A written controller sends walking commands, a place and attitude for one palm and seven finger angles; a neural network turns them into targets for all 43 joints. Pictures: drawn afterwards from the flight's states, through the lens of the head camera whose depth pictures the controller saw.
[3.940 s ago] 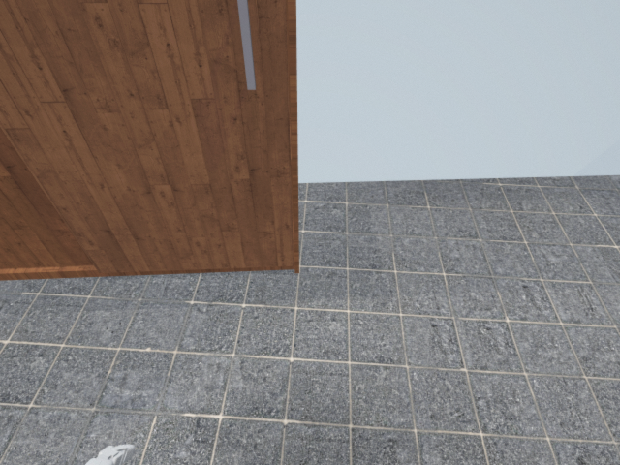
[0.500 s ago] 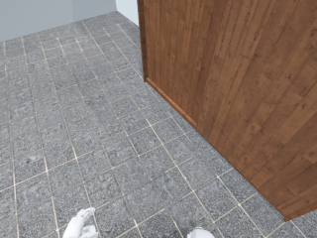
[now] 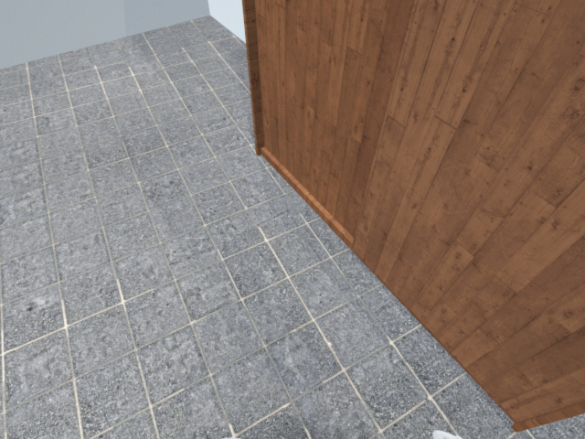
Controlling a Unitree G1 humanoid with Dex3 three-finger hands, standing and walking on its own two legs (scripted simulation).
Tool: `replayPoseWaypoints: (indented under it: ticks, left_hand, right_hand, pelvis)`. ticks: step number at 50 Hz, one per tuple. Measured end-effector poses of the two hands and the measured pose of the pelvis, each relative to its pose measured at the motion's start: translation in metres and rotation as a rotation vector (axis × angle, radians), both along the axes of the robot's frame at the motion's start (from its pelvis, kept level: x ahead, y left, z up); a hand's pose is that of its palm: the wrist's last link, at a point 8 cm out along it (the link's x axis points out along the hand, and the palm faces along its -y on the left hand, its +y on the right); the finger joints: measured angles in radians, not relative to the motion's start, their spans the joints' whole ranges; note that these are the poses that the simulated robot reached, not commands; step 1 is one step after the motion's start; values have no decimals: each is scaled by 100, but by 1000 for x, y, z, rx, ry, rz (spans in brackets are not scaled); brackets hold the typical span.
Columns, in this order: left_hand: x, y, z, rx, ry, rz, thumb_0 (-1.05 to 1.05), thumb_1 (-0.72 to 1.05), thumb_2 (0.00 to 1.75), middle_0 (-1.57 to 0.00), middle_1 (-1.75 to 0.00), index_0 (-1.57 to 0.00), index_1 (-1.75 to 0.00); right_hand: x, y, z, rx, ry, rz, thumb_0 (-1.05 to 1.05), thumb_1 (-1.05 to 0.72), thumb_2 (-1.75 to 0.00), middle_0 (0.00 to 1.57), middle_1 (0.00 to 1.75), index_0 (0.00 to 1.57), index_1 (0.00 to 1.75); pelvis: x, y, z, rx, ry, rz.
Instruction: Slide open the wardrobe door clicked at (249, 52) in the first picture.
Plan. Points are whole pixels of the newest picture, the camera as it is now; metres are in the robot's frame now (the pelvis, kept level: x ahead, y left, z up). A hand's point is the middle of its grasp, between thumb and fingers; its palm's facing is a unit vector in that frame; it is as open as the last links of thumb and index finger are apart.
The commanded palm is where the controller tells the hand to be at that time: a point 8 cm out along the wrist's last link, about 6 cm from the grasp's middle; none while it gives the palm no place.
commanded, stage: turn to face it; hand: right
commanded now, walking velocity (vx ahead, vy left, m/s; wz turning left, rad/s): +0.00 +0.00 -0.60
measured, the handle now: out of the picture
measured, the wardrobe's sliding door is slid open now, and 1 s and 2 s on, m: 0.00 0.00 0.00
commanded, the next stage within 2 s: take the last steps up to it in 1.24 s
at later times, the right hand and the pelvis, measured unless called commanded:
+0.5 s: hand out of the picture -0.06 -0.24 -0.20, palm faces +0.36 +0.90 -0.23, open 7.3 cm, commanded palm none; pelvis -0.03 -0.03 -0.02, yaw -20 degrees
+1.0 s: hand out of the picture -0.03 -0.26 -0.15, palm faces +0.55 +0.79 -0.26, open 7.3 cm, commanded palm none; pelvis -0.04 -0.01 +0.00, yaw -35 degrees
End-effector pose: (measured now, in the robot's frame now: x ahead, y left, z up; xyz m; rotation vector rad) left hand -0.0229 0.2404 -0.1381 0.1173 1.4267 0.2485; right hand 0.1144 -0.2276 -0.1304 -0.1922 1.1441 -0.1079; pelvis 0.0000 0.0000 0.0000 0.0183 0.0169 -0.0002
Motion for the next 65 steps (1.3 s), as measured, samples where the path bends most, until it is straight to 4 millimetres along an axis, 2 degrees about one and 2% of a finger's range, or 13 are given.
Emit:
replayPoseWaypoints:
  ticks: [5,9,14,19,23,26,30,39,45,51,54,59,65]
  left_hand:
    - [5,18,-17,-38,9,-31,0,91,89,-20,-30,-20,-30]
    - [33,27,-14,-43,-27,-98,0,91,89,-20,-30,-20,-30]
    - [75,27,-8,-25,-86,-203,0,91,89,-20,-30,-19,-30]
    - [125,7,2,8,-141,-336,0,91,89,-20,-30,-19,-30]
    - [166,-25,9,46,-215,-456,0,91,89,-20,-30,-19,-30]
    - [186,-51,16,60,-277,-523,0,91,89,-20,-30,-19,-30]
    - [188,-74,31,66,-303,-568,0,91,89,-20,-30,-20,-30]
    - [171,-97,30,15,-245,-625,0,90,89,-21,-30,-20,-30]
    - [159,-88,16,-19,-194,-639,0,90,89,-21,-30,-20,-30]
    - [159,-61,-6,-49,-145,-658,0,90,89,-21,-30,-20,-30]
    - [166,-50,-14,-58,-133,-676,0,90,89,-21,-30,-20,-30]
    - [178,-45,-8,-58,-123,-738,0,91,89,-20,-30,-20,-30]
    - [185,-58,-2,-35,-109,-825,0,91,89,-20,-30,-19,-30]
  right_hand:
    - [-9,8,9,-47,-60,-40,0,-91,-90,20,30,20,29]
    - [-35,5,17,-62,-55,-109,0,-91,-90,20,30,20,29]
    - [-74,-2,13,-57,-22,-197,0,-91,-90,20,30,20,30]
    - [-126,-18,-4,-30,50,-296,0,-91,-90,20,30,20,30]
    - [-173,-40,-27,-1,120,-387,0,-91,-90,20,30,20,30]
    - [-204,-57,-39,9,184,-443,0,-91,-90,20,30,20,30]
    - [-221,-73,-30,8,208,-487,1,-91,-90,19,30,20,29]
    - [-207,-91,-6,-22,64,-552,0,-91,-90,19,30,20,29]
    - [-190,-83,5,-49,-12,-578,0,-91,-90,19,30,20,29]
    - [-184,-57,15,-92,-74,-606,0,-91,-90,19,30,20,29]
    - [-196,-36,18,-109,-68,-631,0,-91,-90,20,30,20,29]
    - [-232,-5,22,-91,-16,-713,0,-91,-90,20,30,20,30]
    - [-278,21,10,-45,45,-805,0,-91,-90,20,30,20,30]
  pelvis:
    - [-5,16,-7,-17,-12,-60]
    - [-7,20,-2,-32,-25,-121]
    - [-12,17,-1,-36,-34,-195]
    - [-18,4,-5,-31,-28,-263]
    - [-24,-17,-16,-13,-17,-323]
    - [-29,-29,-21,-12,-14,-347]
    - [-33,-39,-9,19,-15,-383]
    - [-39,-44,3,22,-14,-486]
    - [-39,-31,1,9,-14,-554]
    - [-36,-5,-7,-16,-10,-616]
    - [-36,6,-9,-22,-22,-650]
    - [-38,14,-1,-52,-32,-710]
    - [-47,13,-1,-60,-31,-774]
